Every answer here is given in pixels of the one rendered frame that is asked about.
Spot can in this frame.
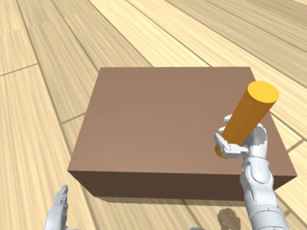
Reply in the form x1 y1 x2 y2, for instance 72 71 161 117
214 81 279 159

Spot right robot hand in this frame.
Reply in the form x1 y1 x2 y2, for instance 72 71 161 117
214 114 268 160

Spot left robot hand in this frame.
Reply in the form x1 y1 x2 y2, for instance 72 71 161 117
44 185 79 230

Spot right robot arm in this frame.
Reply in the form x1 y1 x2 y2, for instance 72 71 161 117
240 157 290 230

